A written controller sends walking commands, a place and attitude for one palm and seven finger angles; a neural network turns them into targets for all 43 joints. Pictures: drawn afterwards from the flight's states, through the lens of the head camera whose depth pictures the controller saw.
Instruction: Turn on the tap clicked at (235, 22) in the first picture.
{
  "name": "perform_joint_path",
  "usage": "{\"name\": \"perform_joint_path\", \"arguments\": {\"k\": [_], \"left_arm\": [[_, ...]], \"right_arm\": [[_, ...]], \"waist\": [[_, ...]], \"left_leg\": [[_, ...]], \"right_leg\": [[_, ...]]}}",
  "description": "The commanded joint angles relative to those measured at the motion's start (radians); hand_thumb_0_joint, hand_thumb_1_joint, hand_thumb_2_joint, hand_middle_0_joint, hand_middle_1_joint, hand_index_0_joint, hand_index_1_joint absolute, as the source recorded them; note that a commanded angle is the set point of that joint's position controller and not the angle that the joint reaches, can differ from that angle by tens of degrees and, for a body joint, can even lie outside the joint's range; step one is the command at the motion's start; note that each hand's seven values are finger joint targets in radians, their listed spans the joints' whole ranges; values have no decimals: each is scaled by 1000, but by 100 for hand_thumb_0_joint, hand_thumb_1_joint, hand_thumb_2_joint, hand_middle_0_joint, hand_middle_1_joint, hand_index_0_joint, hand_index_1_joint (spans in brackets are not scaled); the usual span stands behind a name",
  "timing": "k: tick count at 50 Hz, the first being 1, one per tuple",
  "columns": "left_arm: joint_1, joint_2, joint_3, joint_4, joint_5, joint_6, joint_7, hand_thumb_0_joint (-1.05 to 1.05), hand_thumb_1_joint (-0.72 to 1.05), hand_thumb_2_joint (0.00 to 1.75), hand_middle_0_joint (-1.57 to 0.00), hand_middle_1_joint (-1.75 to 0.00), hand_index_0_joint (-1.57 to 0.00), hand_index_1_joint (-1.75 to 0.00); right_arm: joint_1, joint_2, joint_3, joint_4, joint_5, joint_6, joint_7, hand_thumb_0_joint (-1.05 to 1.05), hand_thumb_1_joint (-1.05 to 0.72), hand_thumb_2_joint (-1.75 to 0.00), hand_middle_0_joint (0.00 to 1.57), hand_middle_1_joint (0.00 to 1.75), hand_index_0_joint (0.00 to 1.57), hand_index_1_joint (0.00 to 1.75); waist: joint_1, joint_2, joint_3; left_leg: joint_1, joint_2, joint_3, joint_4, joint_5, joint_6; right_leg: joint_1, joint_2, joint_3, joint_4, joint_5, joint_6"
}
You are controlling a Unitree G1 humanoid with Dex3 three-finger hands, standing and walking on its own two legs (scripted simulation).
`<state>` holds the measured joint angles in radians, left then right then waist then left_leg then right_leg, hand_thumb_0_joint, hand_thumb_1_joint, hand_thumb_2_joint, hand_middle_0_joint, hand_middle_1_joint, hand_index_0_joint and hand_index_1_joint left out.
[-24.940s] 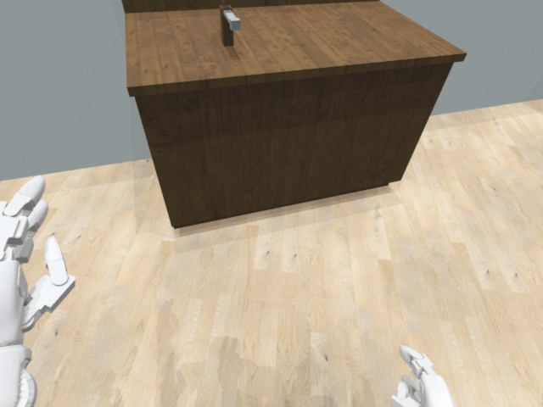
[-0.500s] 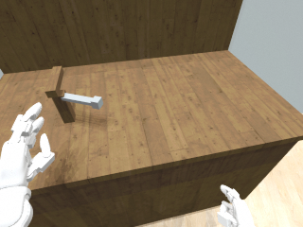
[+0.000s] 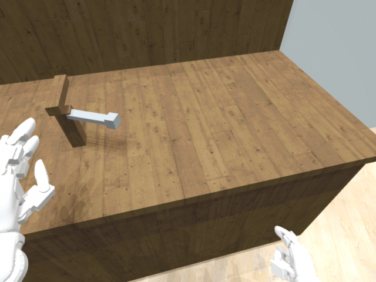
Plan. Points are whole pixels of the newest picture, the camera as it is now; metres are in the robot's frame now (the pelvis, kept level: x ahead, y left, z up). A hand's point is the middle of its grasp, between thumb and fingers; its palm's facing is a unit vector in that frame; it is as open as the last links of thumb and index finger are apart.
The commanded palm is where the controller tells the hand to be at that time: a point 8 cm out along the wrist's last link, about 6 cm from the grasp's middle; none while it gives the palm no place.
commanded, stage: step back with the hand held close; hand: left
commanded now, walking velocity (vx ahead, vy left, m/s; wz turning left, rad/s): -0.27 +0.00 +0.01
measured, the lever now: (112, 120) +0.44 +0.24 +0.11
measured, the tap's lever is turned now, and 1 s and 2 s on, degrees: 63 63 63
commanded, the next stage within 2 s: stop stepping back and stand still in 1.26 s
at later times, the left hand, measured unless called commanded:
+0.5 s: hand (31, 227) +0.15 +0.26 +0.15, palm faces +0.37 -0.83 -0.42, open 7.5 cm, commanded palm +0.10 +0.30 +0.17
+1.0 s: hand (4, 261) +0.10 +0.26 +0.15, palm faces +0.38 -0.82 -0.43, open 7.5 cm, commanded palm +0.04 +0.30 +0.17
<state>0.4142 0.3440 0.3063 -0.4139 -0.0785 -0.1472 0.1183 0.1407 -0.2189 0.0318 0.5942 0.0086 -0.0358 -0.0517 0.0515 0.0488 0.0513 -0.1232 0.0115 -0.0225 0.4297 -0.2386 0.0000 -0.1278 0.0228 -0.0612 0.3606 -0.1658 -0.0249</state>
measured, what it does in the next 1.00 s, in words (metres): walks backwards: left foot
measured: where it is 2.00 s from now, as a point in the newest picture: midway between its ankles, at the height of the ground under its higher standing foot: outside the picture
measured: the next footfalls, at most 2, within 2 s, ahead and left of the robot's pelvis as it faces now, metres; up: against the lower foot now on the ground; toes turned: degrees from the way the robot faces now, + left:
left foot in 0.94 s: -0.03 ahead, +0.14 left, +0.00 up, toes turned +3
right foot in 1.20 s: -0.10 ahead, -0.12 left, +0.00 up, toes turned +1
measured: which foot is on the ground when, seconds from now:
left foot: down 0.00-0.80, up 0.82-0.92, down 0.94-1.00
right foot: down 0.00-0.96, up 0.98-1.00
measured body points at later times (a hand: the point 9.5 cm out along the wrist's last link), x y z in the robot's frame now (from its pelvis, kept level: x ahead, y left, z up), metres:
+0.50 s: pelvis -0.06 +0.02 -0.02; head -0.02 +0.03 +0.43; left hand +0.13 +0.30 +0.17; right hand +0.12 -0.22 -0.10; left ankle +0.00 +0.12 -0.74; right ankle +0.02 -0.10 -0.74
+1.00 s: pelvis -0.10 +0.02 -0.02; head -0.05 +0.05 +0.42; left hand +0.08 +0.30 +0.17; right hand +0.10 -0.21 -0.10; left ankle -0.07 +0.14 -0.74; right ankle -0.02 -0.10 -0.74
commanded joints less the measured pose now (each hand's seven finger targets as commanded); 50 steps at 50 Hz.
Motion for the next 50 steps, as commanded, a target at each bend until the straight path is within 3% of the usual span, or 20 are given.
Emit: {"name": "perform_joint_path", "arguments": {"k": [1, 7, 13, 17, 22, 25, 28, 31, 33, 36, 38, 40, 41, 42, 44, 45, 47, 48, 49, 50], "left_arm": [[21, 144, 88, -217, 7, -70, 6, 0, 90, 90, -20, -30, -20, -30], [67, 196, 136, -299, 11, -68, 25, 0, 90, 90, -20, -30, -20, -30], [64, 225, 163, -368, 24, -82, 46, 0, 90, 90, -20, -30, -20, -30], [82, 201, 149, -345, 27, -88, 54, 0, 90, 90, -20, -30, -20, -30], [76, 202, 148, -363, 30, -95, 70, 0, 90, 90, -20, -30, -20, -30], [68, 209, 164, -376, 38, -97, 78, 0, 90, 90, -20, -30, -20, -30], [47, 223, 189, -392, 54, -102, 78, 0, 90, 90, -20, -30, -20, -30], [66, 191, 173, -386, 58, -107, 67, 0, 90, 90, -20, -30, -20, -30], [94, 215, 201, -376, 57, -109, 62, 0, 90, 90, -20, -30, -20, -30], [65, 182, 165, -379, 47, -111, 54, 0, 90, 90, -20, -30, -20, -30], [52, 219, 179, -393, 41, -107, 60, 0, 90, 90, -20, -30, -20, -30], [46, 207, 151, -403, 27, -108, 64, 0, 90, 90, -20, -30, -20, -30], [63, 207, 155, -410, 24, -106, 65, 0, 90, 90, -20, -30, -20, -30], [83, 216, 172, -409, 24, -105, 63, 0, 90, 90, -20, -30, -20, -30], [119, 220, 195, -421, 23, -107, 62, 0, 90, 90, -20, -30, -20, -30], [137, 223, 208, -411, 26, -110, 63, 0, 90, 90, -20, -30, -20, -30], [119, 225, 215, -452, 25, -131, 60, 0, 90, 90, -20, -30, -20, -30], [135, 248, 244, -420, 28, -126, 67, 0, 90, 90, -20, -30, -20, -30], [95, 211, 210, -451, 28, -126, 62, 0, 90, 90, -20, -30, -20, -30], [58, 211, 208, -455, 27, -127, 63, 0, 90, 90, -20, -30, -20, -30]], "right_arm": [[-92, -113, -54, -191, 2, -27, -14, 0, -90, -90, 20, 30, 20, 30], [-87, -115, -66, -222, 6, -14, -25, 0, -90, -90, 20, 30, 20, 30], [-81, -126, -73, -219, 5, -25, -30, 0, -90, -90, 20, 30, 20, 30], [-56, -123, -78, -215, 8, -36, -28, 0, -90, -90, 20, 30, 20, 30], [-38, -125, -76, -199, 8, -48, -29, 0, -90, -90, 20, 30, 20, 30], [-51, -129, -69, -204, 2, -53, -34, 0, -90, -90, 20, 30, 20, 30], [-59, -139, -71, -208, 2, -61, -34, 0, -90, -90, 20, 30, 20, 30], [-50, -122, -75, -209, -3, -70, -29, 0, -90, -90, 20, 30, 20, 30], [-46, -125, -77, -204, -7, -76, -24, 0, -90, -90, 20, 30, 20, 30], [-38, -112, -78, -186, -6, -68, -18, 0, -90, -90, 20, 30, 20, 30], [-26, -102, -85, -175, -7, -58, -15, 0, -90, -90, 20, 30, 20, 30], [-13, -82, -84, -162, -2, -48, -9, 0, -90, -90, 20, 30, 20, 30], [-21, -71, -83, -158, -1, -45, -5, 0, -90, -90, 20, 30, 20, 30], [-34, -61, -77, -162, -3, -41, -4, 0, -90, -90, 20, 30, 20, 30], [-43, -57, -68, -165, -5, -30, -5, 0, -90, -90, 20, 30, 20, 30], [-51, -73, -73, -173, -6, -25, -10, 0, -90, -90, 20, 30, 20, 30], [-62, -105, -87, -190, -7, -44, -20, 0, -90, -90, 20, 30, 20, 30], [-57, -89, -89, -185, -6, -56, -24, 0, -90, -90, 20, 30, 20, 30], [-32, -77, -80, -183, -24, -72, -20, 0, -90, -90, 20, 30, 20, 30], [-17, -84, -88, -163, -30, -91, -18, 0, -90, -90, 20, 30, 20, 30]], "waist": [[-17, -3, -173], [-19, -43, -200], [-28, 33, -176], [-37, -33, -147], [-50, -51, -136], [-47, 34, -120], [-41, 132, -133], [-33, 118, -168], [-34, 102, -164], [-37, -20, -177], [-51, -131, -191], [-62, -202, -210], [-61, -203, -217], [-60, -200, -212], [-66, -140, -196], [-62, -84, -187], [-45, 134, -196], [-48, 214, -232], [-55, 243, -233], [-52, 213, -220]], "left_leg": [[-20, 71, -55, -18, 274, 33], [-95, 83, -80, -5, 240, 37], [-200, 87, -111, -18, 29, 44], [-257, 74, -113, 25, -132, 47], [-245, 66, -121, 89, -219, 43], [-346, 111, -180, -35, -290, 61], [-491, 160, -251, -159, -351, 87], [-459, 179, -237, -131, -220, 96], [-425, 169, -226, -100, -168, 94], [-350, 135, -161, 23, -71, 63], [-298, 68, -98, 168, -82, 23], [-193, 3, -29, 386, -119, -13], [-170, -3, -29, 461, -131, -14], [-194, 4, -35, 468, -161, -10], [-216, 46, -60, 229, -98, 1], [-218, 79, -92, 73, 18, 24], [-261, 236, -208, -57, 187, 80], [-237, 280, -236, -81, 299, 108], [-215, 310, -262, -108, 389, 130], [-148, 326, -249, -72, 520, 152]], "right_leg": [[-10, -136, 109, -5, 274, 10], [-40, -132, 114, 34, 205, 17], [-84, -128, 129, 53, 43, 6], [-144, -146, 156, 26, -86, 0], [-253, -176, 170, 5, -226, -21], [-192, -110, 122, 88, -246, 9], [-16, -38, 81, 247, -116, 31], [5, -31, 86, 317, -49, 36], [-20, -36, 106, 285, -21, 31], [-91, -95, 169, 184, 52, 8], [-161, -218, 308, 64, 116, -59], [-272, -356, 368, -37, 108, -126], [-292, -381, 354, -45, 145, -143], [-268, -375, 316, -22, 206, -140], [-195, -326, 249, 87, 317, -98], [-203, -249, 208, 152, 247, -50], [-188, -66, 92, 304, 17, 39], [-217, -34, 81, 438, -132, 45], [-278, -18, 93, 597, -292, 44], [-343, -14, 126, 653, -331, 43]]}}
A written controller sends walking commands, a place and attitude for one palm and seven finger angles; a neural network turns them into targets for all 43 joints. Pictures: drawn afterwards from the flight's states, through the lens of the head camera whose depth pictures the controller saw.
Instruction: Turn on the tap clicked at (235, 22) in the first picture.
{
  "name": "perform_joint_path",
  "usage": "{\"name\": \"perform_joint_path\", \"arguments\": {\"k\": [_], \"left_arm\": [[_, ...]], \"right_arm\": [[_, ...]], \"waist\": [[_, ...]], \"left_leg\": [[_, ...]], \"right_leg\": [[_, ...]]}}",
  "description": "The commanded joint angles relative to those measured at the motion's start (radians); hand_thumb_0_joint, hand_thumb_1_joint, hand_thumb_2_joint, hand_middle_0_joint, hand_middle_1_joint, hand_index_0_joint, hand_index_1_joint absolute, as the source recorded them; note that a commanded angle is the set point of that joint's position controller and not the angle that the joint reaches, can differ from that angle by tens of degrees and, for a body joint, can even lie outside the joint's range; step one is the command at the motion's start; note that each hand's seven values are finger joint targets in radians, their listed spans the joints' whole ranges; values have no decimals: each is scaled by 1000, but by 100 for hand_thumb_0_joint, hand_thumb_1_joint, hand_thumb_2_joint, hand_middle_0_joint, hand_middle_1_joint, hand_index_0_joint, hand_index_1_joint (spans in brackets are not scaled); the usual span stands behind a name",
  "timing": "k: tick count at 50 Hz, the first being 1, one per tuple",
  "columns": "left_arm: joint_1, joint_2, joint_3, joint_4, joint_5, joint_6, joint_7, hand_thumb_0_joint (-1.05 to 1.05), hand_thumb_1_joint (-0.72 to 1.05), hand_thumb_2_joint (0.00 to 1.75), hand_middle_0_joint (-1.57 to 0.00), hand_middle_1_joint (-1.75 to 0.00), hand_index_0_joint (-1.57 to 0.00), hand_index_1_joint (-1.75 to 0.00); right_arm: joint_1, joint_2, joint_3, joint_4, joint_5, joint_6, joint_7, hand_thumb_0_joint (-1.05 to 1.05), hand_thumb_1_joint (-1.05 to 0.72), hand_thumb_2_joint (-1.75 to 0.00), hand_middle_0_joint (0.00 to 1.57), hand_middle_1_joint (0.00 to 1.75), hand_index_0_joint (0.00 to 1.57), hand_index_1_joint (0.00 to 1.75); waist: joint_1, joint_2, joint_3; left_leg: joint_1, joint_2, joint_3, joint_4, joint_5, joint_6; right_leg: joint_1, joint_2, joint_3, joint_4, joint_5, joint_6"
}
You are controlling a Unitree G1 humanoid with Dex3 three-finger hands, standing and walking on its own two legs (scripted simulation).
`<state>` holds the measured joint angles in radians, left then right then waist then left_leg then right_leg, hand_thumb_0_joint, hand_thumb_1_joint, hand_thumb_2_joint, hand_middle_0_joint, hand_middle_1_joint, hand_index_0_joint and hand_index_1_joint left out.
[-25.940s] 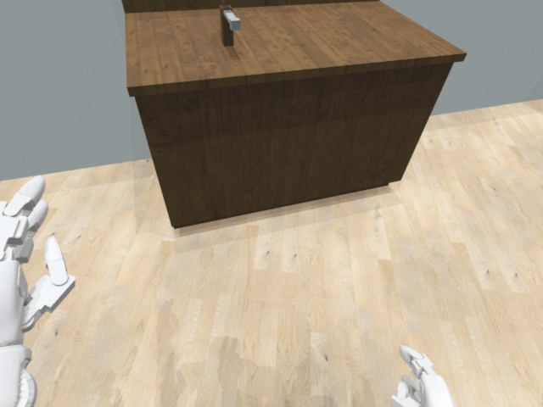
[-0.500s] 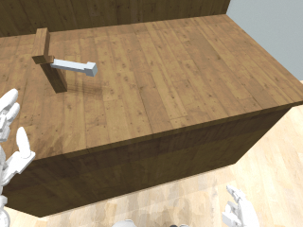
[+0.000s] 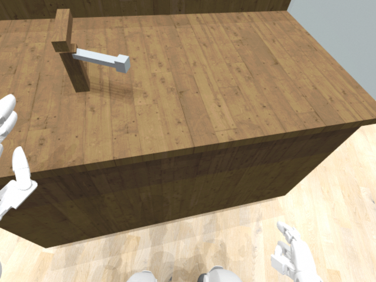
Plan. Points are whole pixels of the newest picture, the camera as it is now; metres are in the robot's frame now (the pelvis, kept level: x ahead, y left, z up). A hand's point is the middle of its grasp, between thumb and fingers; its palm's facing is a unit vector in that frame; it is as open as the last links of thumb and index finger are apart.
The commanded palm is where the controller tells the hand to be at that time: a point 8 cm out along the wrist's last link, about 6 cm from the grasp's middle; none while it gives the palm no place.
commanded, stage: step back with the hand held close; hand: left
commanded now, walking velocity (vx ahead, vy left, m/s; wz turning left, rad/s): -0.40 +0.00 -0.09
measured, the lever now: (122, 63) +0.55 +0.19 +0.13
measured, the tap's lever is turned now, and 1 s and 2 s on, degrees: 63 63 63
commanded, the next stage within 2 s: stop stepping back and stand still in 0.26 s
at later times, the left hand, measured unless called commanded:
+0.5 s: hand out of the picture +0.10 +0.21 +0.17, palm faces +0.31 -0.85 -0.42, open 7.4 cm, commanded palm +0.03 +0.26 +0.19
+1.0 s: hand out of the picture +0.01 +0.23 +0.18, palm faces +0.43 -0.84 -0.34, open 7.5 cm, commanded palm -0.05 +0.26 +0.19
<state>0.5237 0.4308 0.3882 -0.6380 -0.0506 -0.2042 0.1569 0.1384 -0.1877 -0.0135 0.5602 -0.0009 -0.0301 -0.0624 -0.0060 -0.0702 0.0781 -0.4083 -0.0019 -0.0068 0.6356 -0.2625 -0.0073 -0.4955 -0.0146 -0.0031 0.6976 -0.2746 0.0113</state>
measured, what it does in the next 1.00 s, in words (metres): walks backwards: right foot, then left foot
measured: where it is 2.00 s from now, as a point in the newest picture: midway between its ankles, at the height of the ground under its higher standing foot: outside the picture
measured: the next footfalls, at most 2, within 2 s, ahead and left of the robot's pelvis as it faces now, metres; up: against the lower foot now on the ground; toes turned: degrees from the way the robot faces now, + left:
right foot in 0.20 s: -0.01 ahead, -0.14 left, +0.00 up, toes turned -2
left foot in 0.48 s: -0.13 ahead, +0.09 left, +0.00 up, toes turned +2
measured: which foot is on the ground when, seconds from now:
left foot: down 0.00-0.22, up 0.24-0.46, down 0.48-1.00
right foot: up 0.00-0.18, down 0.20-0.84, up 0.86-1.00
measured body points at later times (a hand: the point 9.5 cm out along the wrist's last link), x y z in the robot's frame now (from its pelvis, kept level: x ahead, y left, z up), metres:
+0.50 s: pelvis -0.13 -0.02 +0.00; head -0.09 -0.01 +0.45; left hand +0.07 +0.25 +0.19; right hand +0.03 -0.28 -0.07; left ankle -0.15 +0.11 -0.73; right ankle -0.05 -0.14 -0.72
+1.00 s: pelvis -0.21 -0.02 +0.01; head -0.23 -0.01 +0.46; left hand -0.02 +0.27 +0.20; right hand -0.07 -0.24 -0.08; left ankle -0.19 +0.09 -0.72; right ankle -0.17 -0.13 -0.67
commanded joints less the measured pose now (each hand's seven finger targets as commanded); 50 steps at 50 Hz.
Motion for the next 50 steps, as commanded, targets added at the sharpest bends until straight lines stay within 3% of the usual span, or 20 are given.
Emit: {"name": "perform_joint_path", "arguments": {"k": [1, 4, 9, 11, 12, 15, 21, 22, 24, 26, 30, 31, 33, 34, 39, 40, 41, 42, 45, 50], "left_arm": [[-62, 106, 108, -204, -5, -64, 24, 0, 90, 90, -20, -30, -20, -30], [-86, 54, 43, -180, 2, -39, 16, 0, 90, 90, -20, -30, -20, -30], [-100, 72, 39, -176, 12, -25, -6, 0, 90, 90, -20, -30, -20, -30], [-92, 132, 70, -173, -3, -42, -6, 0, 90, 90, -20, -30, -20, -30], [-37, 131, 84, -174, -13, -42, -5, 0, 90, 90, -20, -30, -20, -30], [47, 116, 116, -154, -9, -44, 4, 0, 90, 90, -20, -30, -20, -30], [50, 111, 114, -122, -4, -31, 31, 0, 90, 90, -20, -30, -20, -30], [43, 116, 109, -144, -9, -34, 34, 0, 90, 90, -20, -30, -20, -30], [27, 113, 90, -191, -12, -26, 35, 0, 90, 90, -20, -30, -20, -30], [-28, 123, 93, -194, -5, -13, 34, 0, 90, 90, -20, -30, -20, -30], [-59, 75, 48, -93, 16, 3, 24, 0, 90, 90, -20, -30, -20, -30], [-103, 80, 34, -86, 22, -2, 16, 0, 90, 90, -20, -30, -20, -30], [-142, 106, 42, -59, 21, 7, 3, 0, 90, 90, -20, -30, -20, -30], [-134, 99, 37, -29, 12, 13, -2, 0, 90, 90, -20, -30, -20, -30], [-148, 117, 46, -100, 6, 30, 17, 0, 90, 90, -20, -30, -20, -30], [-156, 111, 43, -131, 6, 26, 23, 0, 90, 90, -20, -30, -20, -30], [-181, 103, 47, -167, 5, 16, 29, 0, 90, 90, -20, -30, -20, -30], [-218, 131, 72, -187, 32, 12, 31, 0, 90, 90, -20, -30, -20, -30], [-165, 93, 44, 0, 20, 26, 26, 0, 90, 90, -20, -30, -20, -30], [-138, 51, 3, -9, 12, 33, 17, 0, 90, 90, -20, -30, -20, -30]], "right_arm": [[1, -115, -47, -108, -16, -110, -2, 0, -90, -90, 20, 30, 20, 30], [-9, -128, -43, -95, -8, -129, 14, 0, -90, -90, 20, 30, 20, 30], [-66, -135, -21, -122, -9, -116, 18, 0, -90, -90, 20, 30, 20, 30], [-30, -100, -35, -136, 14, -108, 11, 0, -90, -90, 20, 30, 20, 30], [-45, -111, -56, -136, 20, -102, 10, 0, -90, -90, 20, 30, 20, 30], [-68, -35, 4, -143, -4, -57, 3, 0, -90, -90, 20, 30, 20, 30], [13, -108, -29, -151, 14, -58, -16, 0, -90, -90, 20, 30, 20, 30], [22, -130, -40, -158, 17, -72, -22, 0, -90, -90, 20, 30, 20, 30], [10, -175, -54, -181, 31, -98, -28, 0, -90, -90, 20, 30, 20, 30], [-6, -139, -42, -151, 20, -127, -22, 0, -90, -90, 20, 30, 20, 30], [6, -171, -44, -101, 27, -141, 5, 0, -90, -90, 20, 30, 20, 30], [-12, -168, -46, -104, 24, -131, 7, 0, -90, -90, 20, 30, 20, 30], [-14, -145, -55, -98, 19, -117, 6, 0, -90, -90, 20, 30, 20, 30], [18, -133, -50, -54, 16, -108, 5, 0, -90, -90, 20, 30, 20, 30], [-10, -111, -3, -56, 8, -100, -14, 0, -90, -90, 20, 30, 20, 30], [-7, -132, -3, -65, 4, -106, -19, 0, -90, -90, 20, 30, 20, 30], [-5, -167, -8, -76, -2, -116, -19, 0, -90, -90, 20, 30, 20, 30], [-12, -153, -16, -89, 7, -134, -17, 0, -90, -90, 20, 30, 20, 30], [-5, -109, -2, -38, 22, -143, 14, 0, -90, -90, 20, 30, 20, 30], [-7, -135, -2, -60, 9, -138, -1, 0, -90, -90, 20, 30, 20, 30]], "waist": [[9, 270, -251], [20, 273, -258], [39, 214, -201], [21, -194, -233], [42, -226, -251], [-5, -20, -270], [-21, -48, -294], [-18, 15, -275], [2, 303, -214], [-23, 392, -142], [7, 191, -111], [-1, 68, -76], [-6, -202, -85], [-29, -193, -89], [-33, -9, -127], [-34, 135, -124], [-34, 422, -92], [-15, 463, -119], [-17, 161, 16], [-11, 297, -63]], "left_leg": [[236, 330, -222, -232, 659, 157], [329, 302, -168, -213, 673, 117], [112, 205, -114, -145, 115, 47], [14, 6, 54, 229, -197, -43], [-2, -15, -22, 497, -252, -41], [-115, 32, -40, 491, -240, -45], [180, 21, 47, -146, -51, 16], [225, 53, 46, -266, -4, 35], [272, 247, -145, -347, 219, 112], [181, 274, -218, -362, 171, 158], [42, 166, -76, -178, -74, 98], [-36, 93, -37, -74, -255, 74], [-16, -26, 27, 327, -280, 37], [14, -11, 14, 443, -194, 33], [286, 30, 64, -1, -219, 62], [276, 42, 9, -192, -302, 81], [232, 202, -289, -418, -524, 151], [95, 316, -349, -502, -468, 225], [66, 332, -398, -484, -446, 243], [42, 219, -139, -424, -375, 135]], "right_leg": [[-19, 19, 74, 281, -222, 10], [36, 13, 43, 56, -157, 12], [273, 8, 11, -369, 174, 6], [200, -288, 277, -436, 380, -140], [136, -368, 327, -448, 401, -213], [283, -286, 199, -280, 668, -185], [256, -230, 198, -279, 204, -91], [258, -177, 156, -234, 147, -65], [146, -2, 17, -12, -10, 0], [57, 15, 12, 162, -197, 14], [336, 14, -15, -227, 6, 9], [359, -34, 66, -338, -11, -11], [146, -274, 471, -572, -542, -117], [83, -276, 470, -560, -514, -150], [-96, -180, 182, -374, -447, -122], [-61, -109, 130, -216, -427, -101], [-92, 62, -2, 127, -314, -42], [-51, 99, -34, 480, -216, -4], [-210, -22, 75, 563, -107, -11], [237, 42, -121, -59, -155, -24]]}}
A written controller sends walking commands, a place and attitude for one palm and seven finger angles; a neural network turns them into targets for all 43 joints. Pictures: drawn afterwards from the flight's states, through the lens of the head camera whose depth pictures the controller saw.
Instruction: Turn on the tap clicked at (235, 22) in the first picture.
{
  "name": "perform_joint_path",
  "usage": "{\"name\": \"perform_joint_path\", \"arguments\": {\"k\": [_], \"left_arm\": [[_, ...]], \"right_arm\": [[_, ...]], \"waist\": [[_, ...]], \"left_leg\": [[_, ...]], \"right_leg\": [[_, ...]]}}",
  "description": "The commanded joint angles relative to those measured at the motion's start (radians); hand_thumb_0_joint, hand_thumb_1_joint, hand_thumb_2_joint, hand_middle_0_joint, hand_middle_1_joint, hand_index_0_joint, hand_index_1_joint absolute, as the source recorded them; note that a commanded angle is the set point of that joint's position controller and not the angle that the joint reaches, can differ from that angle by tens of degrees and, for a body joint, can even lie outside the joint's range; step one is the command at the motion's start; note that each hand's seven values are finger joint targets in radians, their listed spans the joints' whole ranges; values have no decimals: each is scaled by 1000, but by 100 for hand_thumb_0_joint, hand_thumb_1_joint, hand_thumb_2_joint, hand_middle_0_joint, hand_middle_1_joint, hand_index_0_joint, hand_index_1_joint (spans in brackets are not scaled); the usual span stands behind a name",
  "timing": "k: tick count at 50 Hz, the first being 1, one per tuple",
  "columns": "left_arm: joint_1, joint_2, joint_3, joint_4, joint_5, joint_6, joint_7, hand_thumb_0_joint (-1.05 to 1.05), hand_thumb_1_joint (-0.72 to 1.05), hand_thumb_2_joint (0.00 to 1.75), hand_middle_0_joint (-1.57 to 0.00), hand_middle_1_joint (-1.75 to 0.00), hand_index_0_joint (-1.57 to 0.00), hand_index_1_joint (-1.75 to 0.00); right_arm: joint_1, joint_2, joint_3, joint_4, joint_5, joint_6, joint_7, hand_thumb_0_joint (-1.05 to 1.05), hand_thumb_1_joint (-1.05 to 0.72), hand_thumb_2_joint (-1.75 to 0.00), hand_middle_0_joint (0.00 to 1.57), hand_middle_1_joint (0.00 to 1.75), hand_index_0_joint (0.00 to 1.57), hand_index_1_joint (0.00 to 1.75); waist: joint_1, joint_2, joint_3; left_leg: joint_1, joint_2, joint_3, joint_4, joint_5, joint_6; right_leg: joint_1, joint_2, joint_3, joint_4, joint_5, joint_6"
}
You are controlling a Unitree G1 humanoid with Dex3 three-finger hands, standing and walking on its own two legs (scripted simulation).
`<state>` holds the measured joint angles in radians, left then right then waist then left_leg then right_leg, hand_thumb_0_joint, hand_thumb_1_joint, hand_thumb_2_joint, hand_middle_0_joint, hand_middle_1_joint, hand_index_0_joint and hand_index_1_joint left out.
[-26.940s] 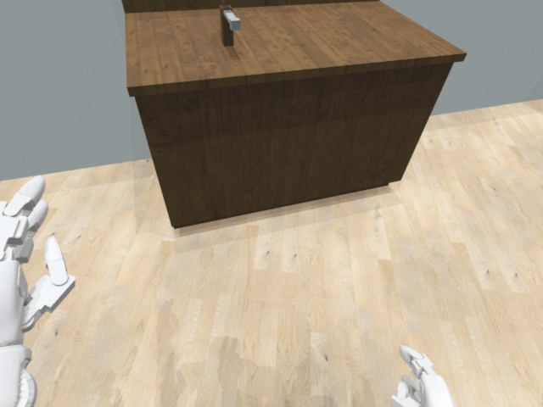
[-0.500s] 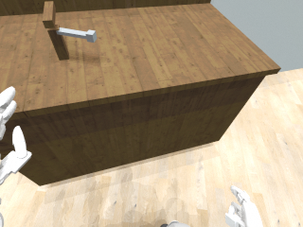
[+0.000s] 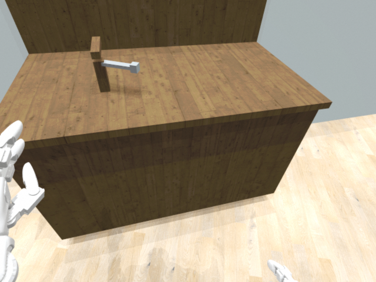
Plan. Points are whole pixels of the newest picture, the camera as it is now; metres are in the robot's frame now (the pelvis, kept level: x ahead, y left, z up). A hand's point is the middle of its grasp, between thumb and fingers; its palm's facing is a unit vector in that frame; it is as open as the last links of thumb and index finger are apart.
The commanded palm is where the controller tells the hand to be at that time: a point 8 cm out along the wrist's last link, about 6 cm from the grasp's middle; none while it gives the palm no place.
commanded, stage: stop stepping back and stand still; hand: left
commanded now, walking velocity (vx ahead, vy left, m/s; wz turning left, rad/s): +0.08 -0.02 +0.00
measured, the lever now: (134, 67) +0.76 +0.21 +0.11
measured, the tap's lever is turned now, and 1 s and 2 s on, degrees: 63 63 63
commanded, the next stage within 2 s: stand and check the lever's angle in 0.18 s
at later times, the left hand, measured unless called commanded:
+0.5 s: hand (65, 182) +0.24 +0.22 +0.16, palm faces +0.40 -0.84 -0.36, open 7.5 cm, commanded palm +0.18 +0.26 +0.18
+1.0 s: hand (72, 161) +0.29 +0.23 +0.15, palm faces +0.40 -0.86 -0.31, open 7.5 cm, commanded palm +0.23 +0.27 +0.18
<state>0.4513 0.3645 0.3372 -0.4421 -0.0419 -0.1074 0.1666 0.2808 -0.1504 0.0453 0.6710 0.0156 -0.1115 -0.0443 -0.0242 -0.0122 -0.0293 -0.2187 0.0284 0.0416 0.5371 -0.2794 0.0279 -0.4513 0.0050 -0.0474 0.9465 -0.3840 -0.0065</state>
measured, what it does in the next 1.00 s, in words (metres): steps on the spot: right foot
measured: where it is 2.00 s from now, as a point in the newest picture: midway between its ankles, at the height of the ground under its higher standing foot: outside the picture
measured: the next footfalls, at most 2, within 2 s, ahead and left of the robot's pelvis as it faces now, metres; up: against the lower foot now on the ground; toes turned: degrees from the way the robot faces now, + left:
right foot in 0.08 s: +0.07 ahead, -0.12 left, +0.00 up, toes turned -2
right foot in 1.16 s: +0.22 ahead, -0.10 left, +0.00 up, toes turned -6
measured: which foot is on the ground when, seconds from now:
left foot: down 0.00-1.00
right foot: up 0.00-0.06, down 0.08-1.00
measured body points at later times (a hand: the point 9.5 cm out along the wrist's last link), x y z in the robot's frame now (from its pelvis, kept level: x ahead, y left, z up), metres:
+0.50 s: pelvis +0.02 -0.02 +0.00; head +0.03 -0.01 +0.45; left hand +0.21 +0.26 +0.18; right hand +0.19 -0.25 -0.08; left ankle +0.04 +0.11 -0.73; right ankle +0.03 -0.12 -0.74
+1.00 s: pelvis +0.07 +0.00 -0.01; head +0.07 +0.01 +0.44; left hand +0.26 +0.28 +0.17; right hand +0.23 -0.24 -0.09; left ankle +0.04 +0.11 -0.74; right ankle +0.03 -0.12 -0.74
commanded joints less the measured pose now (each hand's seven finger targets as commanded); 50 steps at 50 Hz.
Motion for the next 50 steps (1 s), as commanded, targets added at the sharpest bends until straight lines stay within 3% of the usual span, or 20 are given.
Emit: {"name": "perform_joint_path", "arguments": {"k": [1, 2, 3, 4, 5, 7, 10, 11, 12, 13, 15, 18, 20, 21, 24, 30, 33, 40, 47, 50], "left_arm": [[-77, 107, 44, -206, 3, -60, 7, 0, 90, 90, -20, -30, -20, -30], [-80, 115, 52, -182, 10, -60, 5, 0, 90, 90, -20, -30, -20, -30], [-66, 118, 43, -153, 20, -59, -2, 0, 90, 90, -20, -30, -20, -30], [-112, 142, 51, -179, 11, -67, -10, 0, 90, 90, -20, -30, -20, -30], [-183, 212, 105, -255, 0, -84, -6, 0, 90, 90, -20, -30, -20, -30], [-154, 186, 98, -238, -5, -87, -7, 0, 90, 90, -20, -30, -20, -30], [-107, 168, 100, -316, -11, -89, 6, 0, 90, 90, -20, -30, -20, -30], [-94, 163, 102, -323, -15, -95, 12, 0, 90, 90, -20, -30, -20, -30], [-97, 155, 106, -351, -18, -105, 17, 0, 90, 90, -20, -30, -20, -30], [-85, 161, 108, -352, -11, -105, 24, 0, 90, 90, -20, -30, -20, -30], [-81, 160, 114, -299, 0, -98, 18, 0, 90, 90, -20, -30, -20, -30], [-47, 153, 109, -229, 14, -98, 9, 0, 90, 90, -20, -30, -20, -30], [0, 135, 97, -201, 0, -101, -2, 0, 90, 90, -20, -30, -20, -30], [2, 138, 95, -217, -9, -97, -2, 0, 90, 90, -20, -30, -20, -30], [-19, 146, 94, -284, -12, -106, 4, 0, 90, 90, -20, -30, -20, -30], [-12, 153, 109, -268, -8, -107, 9, 0, 90, 90, -20, -30, -20, -30], [-21, 141, 94, -266, -10, -100, 4, 0, 90, 90, -20, -30, -20, -30], [-62, 130, 77, -234, -10, -69, 17, 0, 90, 90, -20, -30, -20, -30], [-129, 161, 97, -286, -11, -71, 26, 0, 90, 90, -20, -30, -20, -30], [-107, 169, 119, -309, -11, -77, 27, 0, 90, 90, -20, -30, -20, -30]], "right_arm": [[-157, -178, -65, -180, -9, -51, -20, 0, -90, -90, 20, 30, 20, 30], [-158, -185, -70, -185, -13, -45, -22, 0, -90, -90, 20, 30, 20, 30], [-155, -178, -76, -184, -13, -39, -21, 0, -90, -90, 20, 30, 20, 30], [-158, -158, -78, -186, -6, -31, -17, 0, -90, -90, 20, 30, 20, 30], [-166, -149, -76, -197, -5, -40, -18, 0, -90, -90, 20, 30, 20, 30], [-139, -158, -92, -159, 3, -43, -12, 0, -90, -90, 20, 30, 20, 30], [-184, -143, -67, -175, -7, -29, -26, 0, -90, -90, 20, 30, 20, 30], [-196, -156, -67, -182, -12, -31, -34, 0, -90, -90, 20, 30, 20, 30], [-204, -185, -76, -200, -13, -35, -37, 0, -90, -90, 20, 30, 20, 30], [-193, -189, -80, -222, -4, -38, -40, 0, -90, -90, 20, 30, 20, 30], [-188, -161, -77, -203, -1, -53, -35, 0, -90, -90, 20, 30, 20, 30], [-195, -165, -76, -198, -3, -61, -22, 0, -90, -90, 20, 30, 20, 30], [-169, -166, -92, -203, -3, -56, -11, 0, -90, -90, 20, 30, 20, 30], [-162, -163, -96, -203, 0, -52, -8, 0, -90, -90, 20, 30, 20, 30], [-167, -159, -86, -205, -1, -44, -9, 0, -90, -90, 20, 30, 20, 30], [-198, -169, -85, -223, -3, -30, -29, 0, -90, -90, 20, 30, 20, 30], [-203, -175, -88, -232, -3, -23, -29, 0, -90, -90, 20, 30, 20, 30], [-218, -167, -74, -223, -6, 1, -34, 0, -90, -90, 20, 30, 20, 30], [-200, -157, -69, -204, 1, 1, -29, 0, -90, -90, 20, 30, 20, 30], [-198, -169, -65, -204, -1, 0, -29, 0, -90, -90, 20, 30, 20, 30]], "waist": [[18, 217, 27], [33, 127, 23], [30, -20, 34], [27, -225, 11], [15, -228, 8], [7, -177, -23], [-7, 11, -14], [-1, 133, 8], [15, 285, 19], [17, 320, -2], [14, 258, 45], [26, 68, 27], [12, -126, -17], [9, -146, -19], [5, 14, -58], [26, 74, -94], [21, 60, -96], [16, 78, 7], [7, -3, -30], [-2, 208, -50]], "left_leg": [[-173, 168, -162, -261, -366, 82], [-241, 133, -122, -140, -348, 67], [-314, 58, -39, 96, -270, 43], [-377, -7, 7, 362, -204, 12], [-385, 3, -16, 495, -152, -6], [-256, 36, -68, 449, -158, -6], [59, 33, -13, 33, -50, 6], [59, 44, -68, -110, -85, 16], [47, 151, -249, -230, -143, 57], [41, 239, -378, -301, -138, 95], [-65, 217, -341, -339, -224, 94], [-98, 114, -154, -136, 14, 42], [-91, 25, -57, 28, 8, -3], [-96, 9, -43, 89, 22, -11], [-42, 24, -53, -23, 111, -15], [109, 97, -112, -105, 445, 8], [99, 86, -91, -98, 396, 0], [-33, 98, -107, -117, -156, 40], [-84, 47, -18, 59, -14, 26], [112, 145, -163, -69, 206, 74]], "right_leg": [[287, 40, -92, -412, -23, -13], [390, 32, -65, -518, 26, -25], [412, -61, 92, -597, 26, -76], [388, -255, 418, -733, -58, -161], [351, -353, 508, -757, 91, -213], [231, -324, 411, -721, -61, -210], [56, -218, 194, -570, -59, -130], [62, -134, 135, -476, -73, -89], [41, -42, 71, -360, -46, -39], [56, 13, 9, -242, -30, 1], [111, 0, 37, -249, -57, 10], [292, -25, 56, -558, 168, 2], [280, -148, 245, -640, 172, -55], [274, -204, 313, -673, 190, -86], [333, -205, 242, -596, 412, -88], [312, -60, 84, -506, 453, -8], [323, -67, 108, -531, 465, -16], [205, -45, 149, -534, -5, -64], [289, -140, 272, -479, 154, -142], [136, -15, 72, -226, 259, -67]]}}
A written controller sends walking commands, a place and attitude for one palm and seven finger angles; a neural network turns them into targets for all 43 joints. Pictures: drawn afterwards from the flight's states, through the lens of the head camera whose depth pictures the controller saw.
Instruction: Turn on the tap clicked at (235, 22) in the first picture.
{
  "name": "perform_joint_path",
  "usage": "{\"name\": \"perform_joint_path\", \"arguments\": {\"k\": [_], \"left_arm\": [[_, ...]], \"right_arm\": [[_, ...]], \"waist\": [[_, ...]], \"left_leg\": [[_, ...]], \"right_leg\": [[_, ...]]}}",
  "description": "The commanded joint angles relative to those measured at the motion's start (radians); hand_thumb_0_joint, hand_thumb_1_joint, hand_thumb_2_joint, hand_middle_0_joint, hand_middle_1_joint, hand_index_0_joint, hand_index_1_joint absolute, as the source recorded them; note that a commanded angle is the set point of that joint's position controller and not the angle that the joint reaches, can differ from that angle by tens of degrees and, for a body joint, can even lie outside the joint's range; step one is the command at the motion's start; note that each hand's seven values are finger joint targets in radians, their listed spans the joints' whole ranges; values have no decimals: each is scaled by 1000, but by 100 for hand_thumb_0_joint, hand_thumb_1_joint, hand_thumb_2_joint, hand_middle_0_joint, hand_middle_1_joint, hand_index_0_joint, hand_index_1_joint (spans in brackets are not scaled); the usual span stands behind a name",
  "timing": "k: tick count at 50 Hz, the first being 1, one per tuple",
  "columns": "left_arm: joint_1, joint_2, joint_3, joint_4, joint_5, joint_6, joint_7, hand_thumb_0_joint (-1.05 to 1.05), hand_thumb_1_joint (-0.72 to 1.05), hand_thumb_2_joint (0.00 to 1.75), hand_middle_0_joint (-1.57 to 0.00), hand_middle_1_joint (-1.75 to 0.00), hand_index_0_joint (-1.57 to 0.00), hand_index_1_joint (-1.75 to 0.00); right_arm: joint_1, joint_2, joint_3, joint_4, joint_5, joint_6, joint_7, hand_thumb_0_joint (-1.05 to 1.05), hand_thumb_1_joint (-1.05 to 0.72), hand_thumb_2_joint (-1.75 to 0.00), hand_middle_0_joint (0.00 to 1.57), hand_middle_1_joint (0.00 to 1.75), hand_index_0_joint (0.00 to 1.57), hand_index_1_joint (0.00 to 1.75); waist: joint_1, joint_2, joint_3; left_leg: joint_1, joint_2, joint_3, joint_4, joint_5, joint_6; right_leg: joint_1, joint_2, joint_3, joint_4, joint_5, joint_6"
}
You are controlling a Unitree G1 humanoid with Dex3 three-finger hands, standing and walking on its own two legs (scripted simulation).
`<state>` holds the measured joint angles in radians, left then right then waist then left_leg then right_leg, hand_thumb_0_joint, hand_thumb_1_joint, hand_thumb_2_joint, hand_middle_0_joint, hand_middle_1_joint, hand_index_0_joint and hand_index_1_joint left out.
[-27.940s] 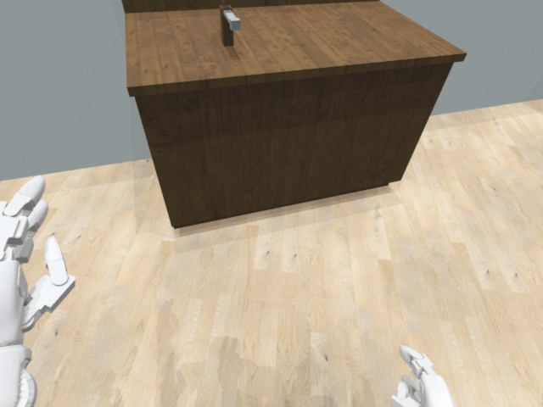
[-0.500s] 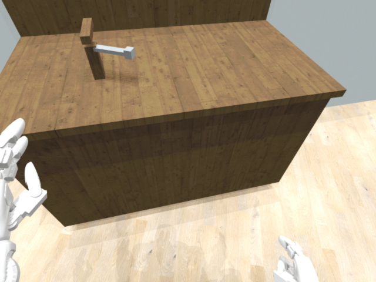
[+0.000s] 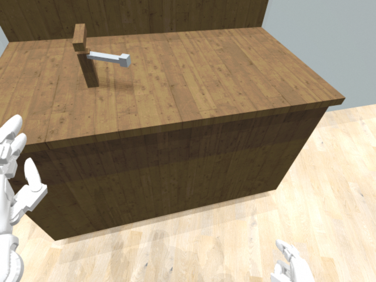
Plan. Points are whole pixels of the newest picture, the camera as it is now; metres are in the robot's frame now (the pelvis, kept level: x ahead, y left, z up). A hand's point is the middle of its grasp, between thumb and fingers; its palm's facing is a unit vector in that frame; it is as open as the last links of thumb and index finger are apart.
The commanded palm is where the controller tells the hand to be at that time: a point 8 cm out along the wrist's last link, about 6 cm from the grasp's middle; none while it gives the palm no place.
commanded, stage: take the last steps up to it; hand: left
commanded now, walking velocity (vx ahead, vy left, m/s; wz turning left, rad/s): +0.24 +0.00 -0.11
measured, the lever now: (125, 60) +0.68 +0.24 +0.13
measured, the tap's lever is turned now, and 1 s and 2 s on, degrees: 63 63 63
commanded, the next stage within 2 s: come to a stop and stand still in 0.42 s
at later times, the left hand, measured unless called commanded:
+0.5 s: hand (78, 134) +0.32 +0.23 +0.17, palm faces +0.37 -0.84 -0.39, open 7.5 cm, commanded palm +0.27 +0.27 +0.19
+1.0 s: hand (103, 112) +0.40 +0.21 +0.16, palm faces +0.31 -0.84 -0.45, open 7.5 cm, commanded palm +0.34 +0.25 +0.19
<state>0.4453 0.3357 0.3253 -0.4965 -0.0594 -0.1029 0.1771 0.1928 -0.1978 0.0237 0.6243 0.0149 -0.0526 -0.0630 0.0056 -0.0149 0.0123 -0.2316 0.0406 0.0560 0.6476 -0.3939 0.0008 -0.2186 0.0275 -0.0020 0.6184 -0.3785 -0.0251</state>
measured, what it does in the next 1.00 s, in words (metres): walks ahead: right foot, then left foot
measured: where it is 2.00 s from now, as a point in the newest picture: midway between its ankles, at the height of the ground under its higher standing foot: outside the picture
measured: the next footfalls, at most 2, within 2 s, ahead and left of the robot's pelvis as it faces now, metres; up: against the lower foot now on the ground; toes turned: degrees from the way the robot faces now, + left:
right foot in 0.16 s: +0.15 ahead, -0.09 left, +0.00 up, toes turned -4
left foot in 0.48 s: +0.20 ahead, +0.11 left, +0.00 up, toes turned +0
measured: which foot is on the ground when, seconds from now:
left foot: down 0.00-0.20, up 0.22-0.46, down 0.48-1.00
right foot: down 0.00-0.02, up 0.04-0.14, down 0.16-1.00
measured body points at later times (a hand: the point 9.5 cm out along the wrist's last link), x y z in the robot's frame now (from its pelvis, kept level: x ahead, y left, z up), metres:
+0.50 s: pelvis +0.10 +0.00 +0.00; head +0.12 +0.00 +0.45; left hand +0.30 +0.27 +0.19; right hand +0.26 -0.26 -0.09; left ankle +0.17 +0.13 -0.73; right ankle +0.05 -0.09 -0.72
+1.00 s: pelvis +0.16 -0.01 +0.01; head +0.21 -0.02 +0.46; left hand +0.38 +0.26 +0.19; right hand +0.35 -0.26 -0.07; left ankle +0.16 +0.11 -0.72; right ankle +0.11 -0.09 -0.72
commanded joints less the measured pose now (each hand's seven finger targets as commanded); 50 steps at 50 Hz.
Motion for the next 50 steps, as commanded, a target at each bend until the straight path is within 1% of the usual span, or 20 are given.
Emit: {"name": "perform_joint_path", "arguments": {"k": [1, 4, 8, 9, 10, 13, 16, 20, 22, 24, 26, 30, 31, 33, 35, 38, 41, 44, 47, 50], "left_arm": [[-98, 188, 119, -259, 11, -82, 16, 0, 90, 90, -20, -30, -20, -30], [-90, 183, 105, -221, 21, -81, 11, 0, 90, 90, -20, -30, -20, -30], [40, 207, 155, -166, 18, -76, 3, 0, 90, 90, -20, -30, -20, -30], [38, 220, 160, -176, 20, -80, -1, 0, 90, 90, -20, -30, -20, -30], [16, 208, 159, -203, -4, -88, -12, 0, 90, 90, -20, -30, -20, -30], [45, 245, 207, -249, -4, -125, -23, 0, 90, 90, -20, -30, -20, -30], [8, 206, 169, -244, 6, -142, -8, 0, 90, 90, -20, -30, -20, -30], [-22, 184, 132, -208, -4, -123, -2, 0, 90, 90, -20, -30, -20, -30], [-46, 177, 123, -212, -7, -117, -2, 0, 90, 90, -20, -30, -20, -30], [-65, 169, 121, -237, -6, -115, 2, 0, 90, 90, -20, -30, -20, -30], [-98, 221, 154, -237, 12, -102, 1, 0, 90, 90, -20, -30, -20, -30], [22, 217, 160, -295, 12, -71, 1, 0, 90, 90, -20, -30, -20, -30], [29, 212, 159, -292, 13, -70, -7, 0, 90, 90, -20, -30, -20, -30], [52, 189, 141, -272, -5, -54, -16, 0, 90, 90, -20, -30, -20, -30], [61, 215, 173, -263, -10, -68, -10, 0, 90, 90, -20, -30, -20, -30], [14, 209, 170, -213, -5, -79, -3, 0, 90, 90, -20, -30, -20, -30], [-5, 195, 139, -189, -11, -77, -7, 0, 90, 90, -20, -30, -20, -30], [-16, 191, 110, -220, 4, -51, -8, 0, 90, 90, -20, -30, -20, -30], [39, 201, 115, -289, 6, -43, -6, 0, 90, 90, -20, -30, -20, -30], [104, 223, 152, -300, 2, -42, 4, 0, 90, 90, -20, -30, -20, -30]], "right_arm": [[-100, -115, -42, -155, 0, -61, -7, 0, -90, -90, 20, 30, 20, 30], [-77, -114, -43, -127, -10, -86, 3, 0, -90, -90, 20, 30, 20, 30], [-128, -134, -49, -158, -14, -82, 12, 0, -90, -90, 20, 30, 20, 30], [-112, -118, -58, -168, -9, -73, 16, 0, -90, -90, 20, 30, 20, 30], [-105, -122, -80, -189, 9, -76, 26, 0, -90, -90, 20, 30, 20, 30], [-65, -110, -74, -151, 2, -61, 29, 0, -90, -90, 20, 30, 20, 30], [-81, -88, -59, -155, -5, -57, 12, 0, -90, -90, 20, 30, 20, 30], [-104, -97, -66, -167, -7, -73, -6, 0, -90, -90, 20, 30, 20, 30], [-105, -121, -82, -172, 3, -73, -13, 0, -90, -90, 20, 30, 20, 30], [-96, -147, -80, -183, 11, -68, -15, 0, -90, -90, 20, 30, 20, 30], [-94, -107, -65, -162, 2, -87, -12, 0, -90, -90, 20, 30, 20, 30], [-119, -99, -49, -163, -1, -101, 15, 0, -90, -90, 20, 30, 20, 30], [-126, -99, -52, -174, -5, -99, 19, 0, -90, -90, 20, 30, 20, 30], [-106, -91, -71, -192, 3, -98, 29, 0, -90, -90, 20, 30, 20, 30], [-102, -80, -57, -181, 2, -88, 28, 0, -90, -90, 20, 30, 20, 30], [-106, -82, -42, -180, -10, -77, 2, 0, -90, -90, 20, 30, 20, 30], [-108, -114, -68, -190, 3, -59, -18, 0, -90, -90, 20, 30, 20, 30], [-129, -114, -61, -207, 0, -41, -21, 0, -90, -90, 20, 30, 20, 30], [-137, -116, -67, -220, -1, -41, -18, 0, -90, -90, 20, 30, 20, 30], [-136, -122, -69, -228, -3, -37, -21, 0, -90, -90, 20, 30, 20, 30]], "waist": [[-41, 285, -86], [-49, 208, -4], [26, 118, -82], [15, -141, -137], [-9, -242, -112], [-27, 17, -41], [-27, -60, -83], [-9, -62, -76], [-11, 43, -63], [-22, 243, -99], [-23, 274, -50], [10, 205, -96], [8, 76, -73], [-21, -180, -47], [-9, -94, -72], [-10, -58, -132], [14, -30, -174], [7, 51, -206], [18, 106, -213], [12, 81, -229]], "left_leg": [[240, 198, -285, -226, 400, 134], [321, 281, -379, -253, 529, 182], [-145, 136, -63, 52, 385, 100], [-350, 24, 47, 333, 179, 58], [-451, -40, -10, 548, -108, 24], [-456, 61, -98, 552, -54, -10], [-262, 72, -12, 247, 56, 3], [42, -9, 105, -84, 218, 18], [160, 60, -38, -186, 162, 69], [267, 271, -413, -317, 179, 192], [204, 318, -488, -364, 211, 253], [39, 177, -126, -161, 401, 94], [-37, 104, -60, -69, 320, 48], [-154, -24, -1, 115, 98, -24], [-212, -4, -44, 143, -9, -17], [-126, -8, -34, -108, 188, -4], [143, 63, -36, -183, 704, 29], [270, 86, -44, -117, 931, 40], [232, 121, -93, -152, 895, 42], [170, 81, -56, -108, 815, 21]], "right_leg": [[-251, 0, -52, 193, 64, -11], [-421, -24, -52, 180, -149, 1], [222, -15, -49, -182, 118, -53], [397, -211, 289, -250, 127, -143], [324, -380, 572, -350, 191, -223], [196, -378, 375, -323, 434, -240], [116, -293, 148, -281, 552, -179], [21, -212, 60, -216, 274, -99], [-101, -153, 42, -68, 149, -52], [-281, 4, -53, 219, -136, 29], [-330, -42, 10, 328, -196, 24], [16, -33, -39, -137, 60, 30], [72, -54, 33, -267, 228, 17], [73, -269, 332, -330, 473, -72], [177, -295, 284, -253, 841, -92], [288, -237, 165, -142, 1011, -43], [150, -140, 77, -142, 860, 67], [55, -100, 34, -110, 763, 72], [35, -72, 36, -145, 438, 42], [101, -95, 58, -177, 704, 34]]}}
